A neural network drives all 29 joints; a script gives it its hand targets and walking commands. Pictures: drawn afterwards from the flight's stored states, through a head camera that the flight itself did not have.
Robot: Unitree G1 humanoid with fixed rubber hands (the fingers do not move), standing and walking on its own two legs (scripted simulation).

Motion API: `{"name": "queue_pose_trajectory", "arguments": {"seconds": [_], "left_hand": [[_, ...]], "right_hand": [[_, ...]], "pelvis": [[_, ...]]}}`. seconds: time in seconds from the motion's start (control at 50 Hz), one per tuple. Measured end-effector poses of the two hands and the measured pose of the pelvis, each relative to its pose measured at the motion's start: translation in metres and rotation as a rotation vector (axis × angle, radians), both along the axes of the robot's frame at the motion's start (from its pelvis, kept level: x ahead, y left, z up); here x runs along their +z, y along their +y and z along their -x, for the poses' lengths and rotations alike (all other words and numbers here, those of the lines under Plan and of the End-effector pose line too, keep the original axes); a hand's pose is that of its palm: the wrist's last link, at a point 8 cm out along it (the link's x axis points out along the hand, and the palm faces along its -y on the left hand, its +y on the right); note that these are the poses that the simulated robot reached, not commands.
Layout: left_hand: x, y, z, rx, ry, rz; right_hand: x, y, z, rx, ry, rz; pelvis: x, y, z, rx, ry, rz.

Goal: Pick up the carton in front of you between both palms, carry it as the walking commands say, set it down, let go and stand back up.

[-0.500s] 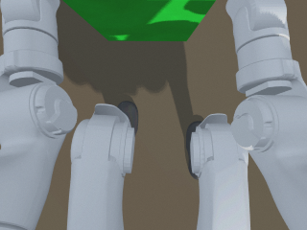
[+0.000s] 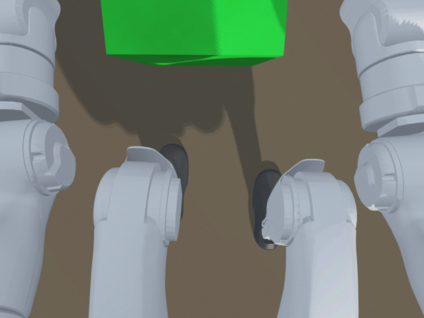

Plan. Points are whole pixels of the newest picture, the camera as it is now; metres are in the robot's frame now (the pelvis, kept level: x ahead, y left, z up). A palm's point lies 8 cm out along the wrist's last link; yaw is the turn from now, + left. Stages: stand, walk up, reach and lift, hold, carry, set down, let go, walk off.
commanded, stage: set down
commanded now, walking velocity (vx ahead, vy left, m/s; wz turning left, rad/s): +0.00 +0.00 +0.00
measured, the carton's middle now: out of the picture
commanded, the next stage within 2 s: let go in 0.90 s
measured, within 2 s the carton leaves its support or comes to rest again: neither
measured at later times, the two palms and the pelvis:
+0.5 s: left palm out of the picture +0.55 +0.28 +0.01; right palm out of the picture +0.60 -0.09 +0.01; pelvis +0.02 +0.01 +0.12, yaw +0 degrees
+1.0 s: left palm out of the picture +0.54 +0.31 +0.15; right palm out of the picture +0.59 -0.08 +0.15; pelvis +0.04 +0.01 +0.25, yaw +2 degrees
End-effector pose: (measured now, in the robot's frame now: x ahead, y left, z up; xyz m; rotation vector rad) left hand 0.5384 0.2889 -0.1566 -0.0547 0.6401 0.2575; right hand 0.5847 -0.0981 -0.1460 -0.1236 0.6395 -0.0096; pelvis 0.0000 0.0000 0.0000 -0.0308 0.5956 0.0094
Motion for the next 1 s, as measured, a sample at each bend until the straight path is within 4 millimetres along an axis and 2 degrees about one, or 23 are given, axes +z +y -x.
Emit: {"name": "queue_pose_trajectory", "arguments": {"seconds": [0.1,0.16,0.26,0.36,0.48,0.6,0.72,1.0], "left_hand": [[0.046,0.015,0.0,0.003,-0.052,-0.005],[0.065,0.021,0.004,0.005,-0.027,0.009],[0.097,0.02,-0.001,-0.006,-0.007,-0.005],[0.121,0.007,-0.019,-0.02,-0.028,-0.01],[0.154,-0.007,-0.015,-0.02,-0.006,-0.039],[0.206,0.005,-0.004,0.01,-0.008,-0.044],[0.25,0.013,-0.007,0.001,-0.012,-0.029],[0.311,0.02,-0.001,-0.02,-0.016,-0.047]], "right_hand": [[0.039,0.016,0.003,0.005,0.002,0.016],[0.061,0.024,0.003,-0.011,0.015,0.014],[0.094,0.036,-0.009,-0.025,0.012,-0.012],[0.12,0.029,-0.018,-0.023,-0.008,0.002],[0.152,0.009,-0.015,-0.021,-0.017,0.023],[0.198,0.003,-0.009,-0.014,-0.025,0.002],[0.241,0.011,-0.016,-0.006,-0.025,-0.009],[0.3,0.014,-0.008,0.011,-0.018,0.022]], "pelvis": [[0.014,0.004,0.007,0.005,0.01,0.018],[0.027,0.007,0.009,0.021,0.019,0.027],[0.051,0.011,0.009,0.043,0.048,0.042],[0.073,0.014,-0.001,0.053,0.114,0.054],[0.109,0.015,-0.017,0.042,0.193,0.052],[0.149,0.01,-0.025,0.025,0.227,0.025],[0.18,0.006,-0.027,0.033,0.226,0.012],[0.252,0.013,-0.042,0.047,0.224,0.022]]}}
